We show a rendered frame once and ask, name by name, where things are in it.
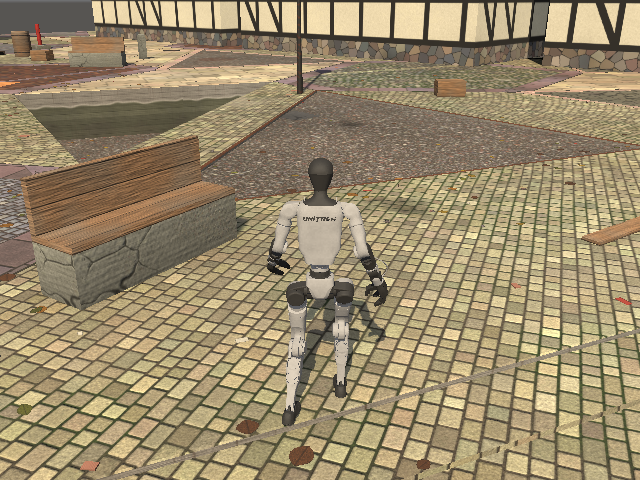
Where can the left robot upper arm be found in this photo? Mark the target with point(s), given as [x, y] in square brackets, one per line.
[288, 211]

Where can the right robot upper arm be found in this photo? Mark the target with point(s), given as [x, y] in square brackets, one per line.
[352, 212]

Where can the robot left hand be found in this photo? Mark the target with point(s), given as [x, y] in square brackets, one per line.
[281, 263]

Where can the humanoid robot head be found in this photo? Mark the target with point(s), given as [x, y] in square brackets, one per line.
[320, 172]

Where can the robot right hand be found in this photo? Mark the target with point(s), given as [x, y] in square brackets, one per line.
[381, 290]

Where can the robot left forearm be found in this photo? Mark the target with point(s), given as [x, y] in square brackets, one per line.
[273, 257]

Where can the robot right shin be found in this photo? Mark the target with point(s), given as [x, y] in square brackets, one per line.
[341, 348]

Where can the robot right forearm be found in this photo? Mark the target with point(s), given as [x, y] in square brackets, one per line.
[371, 268]

